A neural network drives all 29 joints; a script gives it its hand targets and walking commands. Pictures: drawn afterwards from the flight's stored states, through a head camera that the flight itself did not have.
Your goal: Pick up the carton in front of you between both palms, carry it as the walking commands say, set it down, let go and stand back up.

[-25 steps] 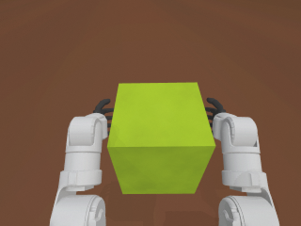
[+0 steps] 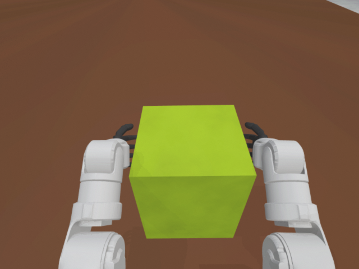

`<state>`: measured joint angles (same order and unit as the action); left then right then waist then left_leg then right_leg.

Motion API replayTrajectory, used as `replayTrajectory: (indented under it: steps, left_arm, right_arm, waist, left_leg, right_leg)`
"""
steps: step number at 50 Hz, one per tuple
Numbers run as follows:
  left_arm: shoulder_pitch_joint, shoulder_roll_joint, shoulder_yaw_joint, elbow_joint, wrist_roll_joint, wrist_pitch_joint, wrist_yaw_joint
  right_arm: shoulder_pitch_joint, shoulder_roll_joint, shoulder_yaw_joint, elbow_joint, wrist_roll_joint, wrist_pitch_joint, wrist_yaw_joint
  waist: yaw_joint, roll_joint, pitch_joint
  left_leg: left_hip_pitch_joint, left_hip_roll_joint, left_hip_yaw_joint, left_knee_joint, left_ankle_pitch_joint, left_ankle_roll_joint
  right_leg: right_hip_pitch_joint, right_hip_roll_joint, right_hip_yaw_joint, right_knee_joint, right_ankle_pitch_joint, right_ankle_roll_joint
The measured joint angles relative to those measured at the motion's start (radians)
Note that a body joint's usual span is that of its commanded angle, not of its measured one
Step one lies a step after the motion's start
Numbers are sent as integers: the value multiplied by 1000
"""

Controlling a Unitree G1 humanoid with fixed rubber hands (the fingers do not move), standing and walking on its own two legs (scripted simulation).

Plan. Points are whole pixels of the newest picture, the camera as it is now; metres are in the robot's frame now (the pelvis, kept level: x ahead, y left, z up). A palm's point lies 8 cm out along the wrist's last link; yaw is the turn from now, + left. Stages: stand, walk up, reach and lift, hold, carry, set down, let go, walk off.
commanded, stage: carry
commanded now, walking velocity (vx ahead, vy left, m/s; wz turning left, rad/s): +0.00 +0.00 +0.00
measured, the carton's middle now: (189, 173) +0.35 +0.00 +0.06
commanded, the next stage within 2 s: none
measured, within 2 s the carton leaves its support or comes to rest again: neither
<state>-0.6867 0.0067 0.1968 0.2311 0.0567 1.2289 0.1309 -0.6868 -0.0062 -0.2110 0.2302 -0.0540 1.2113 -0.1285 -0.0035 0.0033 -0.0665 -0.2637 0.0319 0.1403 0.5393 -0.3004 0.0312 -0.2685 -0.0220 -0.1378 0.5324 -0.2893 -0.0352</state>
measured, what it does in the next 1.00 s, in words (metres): shifts its weight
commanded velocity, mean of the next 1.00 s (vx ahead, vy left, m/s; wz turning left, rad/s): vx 0.00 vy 0.00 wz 0.00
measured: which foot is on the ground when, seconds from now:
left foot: down 0.00-1.00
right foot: down 0.00-1.00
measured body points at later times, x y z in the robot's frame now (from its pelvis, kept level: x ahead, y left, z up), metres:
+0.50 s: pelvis -0.04 +0.00 +0.00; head -0.05 +0.00 +0.45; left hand +0.32 +0.15 +0.12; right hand +0.32 -0.15 +0.12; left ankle -0.01 +0.10 -0.73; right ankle +0.00 -0.09 -0.73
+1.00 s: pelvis -0.06 +0.00 +0.00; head -0.07 +0.00 +0.45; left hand +0.31 +0.15 +0.12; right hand +0.31 -0.15 +0.12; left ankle -0.01 +0.10 -0.73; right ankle +0.00 -0.09 -0.73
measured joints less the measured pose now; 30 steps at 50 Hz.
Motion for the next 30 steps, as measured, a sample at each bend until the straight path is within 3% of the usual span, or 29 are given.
replayTrajectory:
  steps: [30]
  left_arm:
    - [-6, 1, 4, 11, 2, 5, -3]
  right_arm:
    - [-11, -3, 2, 14, -4, 7, 3]
  waist:
    - [1, -1, 10]
  left_leg:
    - [-46, 1, 4, -18, 76, 7]
  right_leg:
    - [-46, -5, -6, -15, 74, -8]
